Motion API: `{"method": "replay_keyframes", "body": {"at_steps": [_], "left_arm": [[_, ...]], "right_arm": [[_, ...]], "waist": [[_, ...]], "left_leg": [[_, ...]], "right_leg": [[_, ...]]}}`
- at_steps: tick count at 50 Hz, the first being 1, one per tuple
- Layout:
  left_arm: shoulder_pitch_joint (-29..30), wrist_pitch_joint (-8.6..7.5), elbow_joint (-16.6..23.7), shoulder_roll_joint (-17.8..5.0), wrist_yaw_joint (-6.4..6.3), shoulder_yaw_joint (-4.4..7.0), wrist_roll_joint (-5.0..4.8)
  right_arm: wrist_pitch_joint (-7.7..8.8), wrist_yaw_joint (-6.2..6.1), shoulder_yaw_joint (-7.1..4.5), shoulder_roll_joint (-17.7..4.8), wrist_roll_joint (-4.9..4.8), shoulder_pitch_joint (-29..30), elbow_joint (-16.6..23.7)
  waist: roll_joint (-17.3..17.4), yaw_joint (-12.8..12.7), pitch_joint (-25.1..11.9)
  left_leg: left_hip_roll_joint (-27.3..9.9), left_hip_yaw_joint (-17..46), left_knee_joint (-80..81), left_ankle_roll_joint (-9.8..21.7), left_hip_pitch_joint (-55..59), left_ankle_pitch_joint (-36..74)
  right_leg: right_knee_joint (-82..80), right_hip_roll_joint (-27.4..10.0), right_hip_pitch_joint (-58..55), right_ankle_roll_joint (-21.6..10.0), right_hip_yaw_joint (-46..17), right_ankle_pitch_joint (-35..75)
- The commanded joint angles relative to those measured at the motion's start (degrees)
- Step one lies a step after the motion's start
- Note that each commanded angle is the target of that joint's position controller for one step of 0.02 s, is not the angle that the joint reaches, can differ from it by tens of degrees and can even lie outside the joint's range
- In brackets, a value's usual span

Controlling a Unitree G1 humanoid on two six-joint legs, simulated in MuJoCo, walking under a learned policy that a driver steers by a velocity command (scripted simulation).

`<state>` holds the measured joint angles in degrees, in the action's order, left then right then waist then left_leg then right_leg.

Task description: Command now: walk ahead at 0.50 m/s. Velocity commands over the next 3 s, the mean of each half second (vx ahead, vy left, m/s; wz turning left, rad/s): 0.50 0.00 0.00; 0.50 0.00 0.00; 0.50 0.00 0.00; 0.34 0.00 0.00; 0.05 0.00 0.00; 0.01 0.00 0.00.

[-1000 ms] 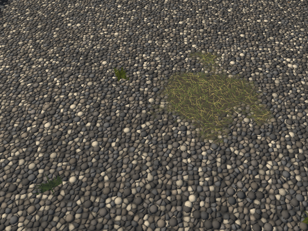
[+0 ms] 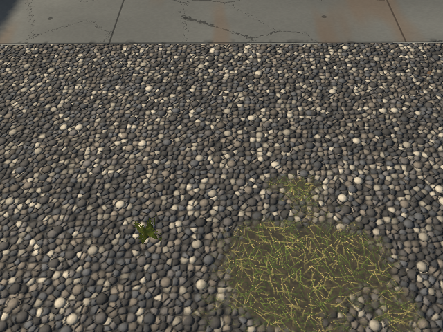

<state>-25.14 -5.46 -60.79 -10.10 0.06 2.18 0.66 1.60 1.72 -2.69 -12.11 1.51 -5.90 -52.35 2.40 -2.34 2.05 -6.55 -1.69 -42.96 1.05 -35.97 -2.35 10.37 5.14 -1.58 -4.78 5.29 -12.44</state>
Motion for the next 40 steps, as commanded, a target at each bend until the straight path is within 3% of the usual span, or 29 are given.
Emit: {"method": "replay_keyframes", "body": {"at_steps": [1, 5, 7, 8, 9, 10, 11, 12, 13, 15, 18, 21, 26, 31, 34, 35, 36, 37, 38, 39, 40], "left_arm": [[-3.6, -0.54, 1.1, -7.6, -0.47, 1.14, 0.22], [-3.5, -0.13, 0.2, -8.6, -1.20, 1.46, 0.84], [-1.6, 0.07, 0.3, -9.6, -1.32, 1.74, 0.98], [-0.5, 0.30, 0.5, -9.4, -1.17, 1.62, 0.71], [-0.5, 0.26, 2.3, -7.7, -0.95, 0.96, 0.09], [-7.7, 0.33, 3.0, -2.0, -0.24, 0.09, -2.01], [-3.5, 0.56, 2.7, -7.8, -0.40, 1.58, -0.37], [1.6, 0.38, 4.3, -7.9, -0.19, 1.83, -0.21], [4.0, 0.12, 4.7, -6.8, -0.02, 1.61, -0.12], [3.0, 1.43, 4.3, -4.9, 0.50, 1.46, 1.23], [4.4, 2.93, 4.8, -3.8, 1.21, 1.44, 1.64], [12.0, 3.54, 7.4, -4.6, 1.56, 1.43, 1.50], [22.4, 3.29, 11.0, -3.8, 1.74, 0.63, 0.72], [28.8, 2.70, 13.7, -4.3, 1.54, 0.26, 0.62], [26.3, 1.93, 13.7, -5.3, 1.21, 0.73, 0.56], [21.9, 1.64, 12.4, -6.1, 0.82, 1.20, 0.61], [13.4, 1.16, 9.6, -6.9, 0.35, 1.87, 0.82], [3.1, 0.59, 6.5, -9.6, -0.25, 2.96, 1.92], [-4.5, 0.51, 5.8, -16.4, -0.67, 4.75, 3.33], [-1.8, 1.54, 5.8, -15.6, -0.02, 4.71, 1.35], [5.6, 1.79, 6.8, -13.2, 0.17, 4.03, 0.05]], "right_arm": [[0.83, -0.06, 0.15, -2.1, -0.22, 7.1, 4.9], [1.64, -0.30, -0.26, -3.4, -0.19, 7.7, 6.2], [2.28, -0.97, -1.14, -4.7, -0.09, -0.8, 3.7], [2.86, -1.48, -1.92, -5.9, 0.38, -10.6, 0.3], [3.35, -2.14, -3.22, -10.3, 1.84, -21.3, -2.0], [3.08, -1.89, -4.53, -15.8, 2.07, -23.4, -2.4], [2.26, -1.43, -4.10, -13.2, -0.24, -18.2, -1.6], [2.27, -1.32, -3.04, -9.7, -0.68, -11.9, -0.6], [2.72, -1.08, -2.10, -6.3, -0.49, -9.3, -0.5], [3.42, -1.49, -1.03, -3.2, -0.76, -8.7, -1.8], [4.59, -1.74, -1.10, -4.6, -1.01, -13.1, -3.9], [4.63, -1.81, -1.08, -5.5, -1.03, -16.2, -4.8], [4.45, -1.87, -0.57, -5.1, -0.97, -20.8, -6.0], [4.10, -2.51, -0.50, -5.4, -0.31, -24.8, -7.8], [3.89, -2.99, -0.82, -6.5, 0.05, -23.0, -8.0], [3.81, -3.04, -0.99, -7.1, 0.12, -22.1, -8.0], [3.57, -2.92, -1.04, -7.3, -0.07, -21.0, -7.9], [3.58, -2.77, -0.68, -6.6, -0.59, -20.2, -7.0], [3.63, -1.98, 0.52, -1.2, -3.02, -25.3, -4.9], [3.59, -1.95, -0.64, -4.5, -2.06, -24.7, -5.6], [3.33, -1.99, -1.28, -6.0, -1.12, -19.2, -4.1]], "waist": [[-6.0, -0.7, 4.0], [-6.3, 0.6, 4.0], [-6.7, 4.5, -0.4], [-4.8, 8.7, -5.5], [-0.1, 12.0, -12.7], [13.5, 8.3, -18.6], [4.2, 7.5, -15.5], [1.6, 5.4, -6.9], [-1.3, 4.3, -3.0], [0.2, 1.1, -0.9], [0.7, 0.3, -0.4], [0.5, 1.5, 1.9], [0.8, 4.0, 3.4], [1.5, 5.7, 4.4], [2.0, 3.3, 3.2], [2.4, 1.4, 0.9], [1.3, -2.3, -3.3], [-0.5, -6.1, -9.2], [-12.1, -5.4, -18.4], [-11.3, -4.3, -19.9], [-6.8, -1.4, -9.7]], "left_leg": [[2.1, -2.6, 5.7, 0.7, -0.7, 2.1], [3.9, -2.8, 10.4, 3.6, 2.1, -4.0], [7.5, -4.4, 13.2, 5.9, 13.7, -7.6], [8.4, -4.7, 16.6, 7.4, 25.9, -4.9], [-2.7, 7.3, 17.1, 10.4, 41.6, -8.5], [-18.6, 36.4, 24.4, 18.5, 55.2, -12.5], [-16.0, 38.5, 27.7, 17.2, 50.4, -16.2], [-14.2, 28.8, 28.4, 15.3, 42.2, -15.7], [-11.6, 22.7, 30.5, 13.6, 35.6, -9.7], [-6.9, 14.1, 33.0, 10.2, 28.3, -3.6], [-5.8, 10.0, 34.3, 10.9, 27.2, 3.7], [-4.6, 7.6, 36.5, 10.6, 28.9, 4.2], [-3.2, 4.4, 36.7, 9.4, 32.8, 10.3], [-5.3, 3.6, 33.9, 10.0, 41.1, 17.6], [-6.5, 2.4, 28.0, 9.1, 43.8, 31.3], [-6.3, 1.8, 22.8, 8.4, 43.7, 39.1], [-4.7, 0.3, 13.3, 7.4, 42.1, 41.5], [-2.5, -1.0, 0.4, 6.3, 32.7, 30.9], [5.6, -4.6, -22.7, 3.4, 12.4, 1.1], [10.9, 2.1, -32.9, 3.8, 3.6, -27.4], [6.4, 4.8, -34.2, 4.5, -0.5, -22.5]], "right_leg": [[-3.2, -16.0, 0.4, -6.5, -7.2, 22.7], [1.9, -18.5, -5.7, -5.9, -6.7, 33.4], [12.3, -17.7, -5.4, -4.4, -5.1, 48.0], [23.5, -15.3, -1.7, -3.2, -3.0, 46.9], [40.2, -12.5, 10.3, -2.0, -1.1, 29.1], [61.2, -0.7, 31.1, 0.3, 0.2, -14.7], [65.6, -3.1, 35.9, -0.8, -8.5, -15.5], [64.6, -6.0, 38.0, -1.1, -8.5, -10.1], [61.3, -7.9, 36.4, -1.0, -8.3, -6.3], [56.0, -10.2, 31.1, 0.1, -7.8, -3.4], [52.8, -10.5, 31.6, 1.7, -6.2, -1.7], [47.1, -11.9, 37.8, 3.2, -4.7, 4.2], [33.1, -10.8, 39.0, 4.1, -2.2, 11.4], [24.9, -8.7, 38.9, 2.0, -0.7, 10.5], [21.3, -6.3, 32.7, -0.8, 0.2, 4.5], [20.3, -4.4, 26.8, -1.9, 0.9, 2.5], [16.7, -2.6, 17.1, -3.3, 1.9, 4.2], [16.0, -7.3, 1.9, -5.5, -3.3, 4.9], [13.8, -25.3, -17.3, -12.7, -28.9, -0.7], [5.6, -29.5, -16.6, -15.3, -44.6, -1.9], [4.8, -26.8, -7.8, -13.2, -35.1, -6.1]]}}
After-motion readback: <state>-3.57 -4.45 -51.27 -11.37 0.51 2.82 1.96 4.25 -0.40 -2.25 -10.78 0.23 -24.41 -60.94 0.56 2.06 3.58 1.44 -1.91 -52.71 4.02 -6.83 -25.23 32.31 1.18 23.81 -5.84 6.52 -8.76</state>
